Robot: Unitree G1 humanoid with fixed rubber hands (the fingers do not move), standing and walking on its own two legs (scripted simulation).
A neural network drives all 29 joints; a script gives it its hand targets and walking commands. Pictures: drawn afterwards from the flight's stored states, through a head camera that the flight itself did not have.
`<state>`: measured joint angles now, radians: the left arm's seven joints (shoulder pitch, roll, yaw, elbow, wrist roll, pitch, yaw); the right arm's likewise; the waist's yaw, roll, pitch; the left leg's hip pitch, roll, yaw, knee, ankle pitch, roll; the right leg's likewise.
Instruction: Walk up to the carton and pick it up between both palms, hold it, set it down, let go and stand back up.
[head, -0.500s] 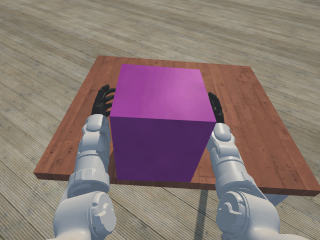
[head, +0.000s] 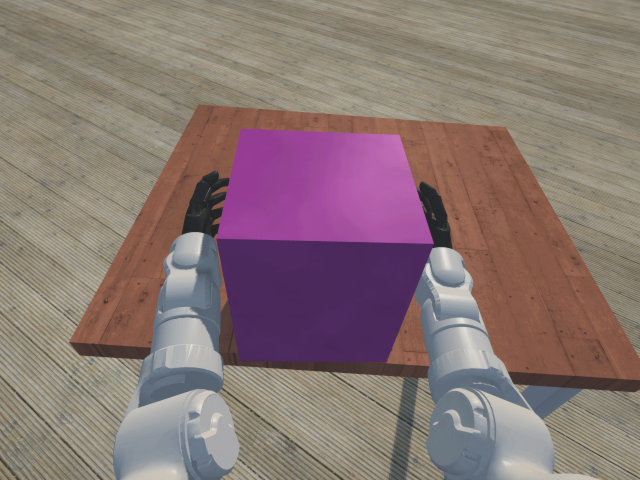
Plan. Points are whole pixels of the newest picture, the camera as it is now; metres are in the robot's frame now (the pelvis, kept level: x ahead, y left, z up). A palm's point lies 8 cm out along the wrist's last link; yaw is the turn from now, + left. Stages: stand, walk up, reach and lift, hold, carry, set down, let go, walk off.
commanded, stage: set down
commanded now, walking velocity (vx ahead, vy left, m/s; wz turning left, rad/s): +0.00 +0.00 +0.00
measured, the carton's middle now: (317, 251) +0.40 +0.03 +0.08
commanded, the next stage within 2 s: none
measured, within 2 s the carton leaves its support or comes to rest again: neither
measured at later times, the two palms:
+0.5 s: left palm (200, 234) +0.39 +0.18 +0.12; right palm (433, 244) +0.40 -0.12 +0.11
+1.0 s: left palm (197, 228) +0.42 +0.19 +0.10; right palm (447, 237) +0.43 -0.15 +0.10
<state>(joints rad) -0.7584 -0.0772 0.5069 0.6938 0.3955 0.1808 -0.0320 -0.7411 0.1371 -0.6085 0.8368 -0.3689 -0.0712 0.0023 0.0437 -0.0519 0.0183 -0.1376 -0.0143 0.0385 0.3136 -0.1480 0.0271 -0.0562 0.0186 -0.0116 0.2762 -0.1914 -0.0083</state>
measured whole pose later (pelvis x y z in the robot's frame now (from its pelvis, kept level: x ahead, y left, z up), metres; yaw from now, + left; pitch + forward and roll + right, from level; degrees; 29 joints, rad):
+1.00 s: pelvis -0.01 +0.00 -0.01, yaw -2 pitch +13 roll -2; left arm -0.95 0.17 0.11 1.17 -0.10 -0.01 0.14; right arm -0.94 -0.20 -0.06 1.21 0.22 -0.05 -0.11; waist 0.07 0.00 -0.18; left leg -0.54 0.03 0.05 0.51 -0.20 0.03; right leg -0.43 0.06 0.00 0.41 -0.20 -0.01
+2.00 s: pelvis -0.02 -0.02 +0.00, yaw +0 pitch +7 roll -1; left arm -1.11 0.50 0.04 0.86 -0.31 0.52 0.03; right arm -1.12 -0.39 0.10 0.94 0.53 0.40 -0.12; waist -0.01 -0.03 -0.14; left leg -0.38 0.03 0.02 0.38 -0.12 0.00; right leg -0.29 0.06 -0.04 0.33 -0.17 -0.04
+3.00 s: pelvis -0.03 -0.01 +0.00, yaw -2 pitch -1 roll +0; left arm -0.31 0.27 0.16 0.03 -0.21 0.63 0.07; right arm -0.31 -0.27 -0.02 0.21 0.37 0.38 -0.08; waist 0.03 -0.04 -0.02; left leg -0.20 0.01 0.06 0.33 -0.11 0.02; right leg -0.16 0.04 0.01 0.36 -0.18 -0.03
